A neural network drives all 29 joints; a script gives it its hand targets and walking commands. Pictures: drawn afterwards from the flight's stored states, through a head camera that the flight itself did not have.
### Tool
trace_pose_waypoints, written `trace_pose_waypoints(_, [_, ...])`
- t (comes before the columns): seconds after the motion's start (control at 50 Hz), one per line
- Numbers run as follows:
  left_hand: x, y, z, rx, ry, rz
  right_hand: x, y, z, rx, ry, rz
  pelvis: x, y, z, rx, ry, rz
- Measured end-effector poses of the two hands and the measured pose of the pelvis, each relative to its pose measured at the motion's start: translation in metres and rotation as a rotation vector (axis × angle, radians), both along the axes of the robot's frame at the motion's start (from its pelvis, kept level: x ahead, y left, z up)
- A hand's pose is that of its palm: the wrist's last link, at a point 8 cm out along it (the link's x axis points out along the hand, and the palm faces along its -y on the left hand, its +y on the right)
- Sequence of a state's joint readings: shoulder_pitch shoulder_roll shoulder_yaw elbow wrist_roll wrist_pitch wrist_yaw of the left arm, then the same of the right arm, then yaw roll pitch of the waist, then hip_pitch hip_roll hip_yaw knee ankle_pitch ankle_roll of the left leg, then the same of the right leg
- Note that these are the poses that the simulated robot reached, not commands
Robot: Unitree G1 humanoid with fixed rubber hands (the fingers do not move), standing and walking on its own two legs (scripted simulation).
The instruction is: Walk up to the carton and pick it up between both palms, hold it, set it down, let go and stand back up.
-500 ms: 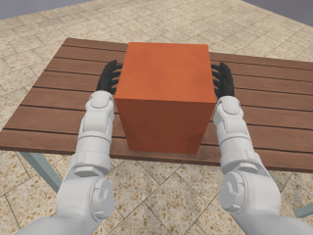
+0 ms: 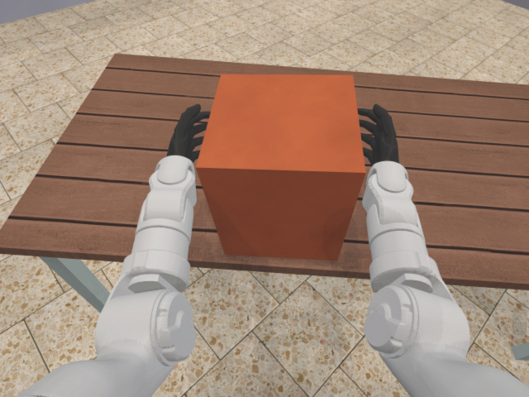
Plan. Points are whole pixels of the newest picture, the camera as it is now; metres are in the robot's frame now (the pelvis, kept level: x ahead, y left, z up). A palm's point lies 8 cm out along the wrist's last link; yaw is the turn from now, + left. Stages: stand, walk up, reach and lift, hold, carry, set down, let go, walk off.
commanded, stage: set down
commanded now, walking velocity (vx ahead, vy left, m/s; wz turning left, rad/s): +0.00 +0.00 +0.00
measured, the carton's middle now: (282, 173) +0.45 -0.04 +0.06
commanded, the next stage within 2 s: none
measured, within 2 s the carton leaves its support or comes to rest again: neither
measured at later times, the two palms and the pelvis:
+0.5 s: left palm (185, 161) +0.43 +0.11 +0.11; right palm (381, 164) +0.41 -0.19 +0.12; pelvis +0.00 +0.00 +0.00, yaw -1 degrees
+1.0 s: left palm (195, 162) +0.43 +0.10 +0.10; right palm (386, 173) +0.41 -0.20 +0.11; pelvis +0.00 -0.01 +0.00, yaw -1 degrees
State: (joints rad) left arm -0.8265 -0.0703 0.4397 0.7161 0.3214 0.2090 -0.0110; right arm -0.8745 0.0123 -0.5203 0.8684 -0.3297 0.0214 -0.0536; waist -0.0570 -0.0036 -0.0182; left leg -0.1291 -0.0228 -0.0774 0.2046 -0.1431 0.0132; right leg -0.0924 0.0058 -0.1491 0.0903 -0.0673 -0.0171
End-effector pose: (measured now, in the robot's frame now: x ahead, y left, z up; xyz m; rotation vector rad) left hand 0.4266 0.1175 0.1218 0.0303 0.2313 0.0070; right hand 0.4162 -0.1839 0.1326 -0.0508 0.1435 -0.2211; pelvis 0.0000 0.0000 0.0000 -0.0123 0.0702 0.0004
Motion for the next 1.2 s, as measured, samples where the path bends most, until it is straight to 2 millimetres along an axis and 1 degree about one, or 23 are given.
trace_pose_waypoints(0.2, [0.002,-0.002,-0.011,-0.007,0.018,-0.003,0.001,-0.001,-0.008,-0.009,0.015,-0.011,0.001,0.001,0.0,0.001,0.017,-0.008])
trace_pose_waypoints(0.38, [0.001,0.0,-0.01,0.007,0.01,0.004,0.002,0.001,-0.008,0.006,0.005,-0.007,0.0,0.003,0.0,0.0,0.019,-0.01])
trace_pose_waypoints(0.68, [0.001,-0.007,-0.012,-0.006,0.003,-0.011,-0.005,-0.007,-0.014,-0.002,0.007,-0.013,-0.003,-0.001,0.0,0.004,0.0,-0.015])
trace_pose_waypoints(0.96, [0.007,-0.015,-0.019,-0.018,-0.016,-0.015,-0.005,-0.013,-0.024,-0.017,0.006,-0.03,0.0,-0.005,0.001,0.007,0.003,-0.021])
trace_pose_waypoints(1.2, [0.009,-0.02,-0.022,-0.023,-0.025,-0.031,-0.012,-0.018,-0.033,-0.021,0.009,-0.045,0.0,-0.004,0.0,0.006,-0.006,-0.03])
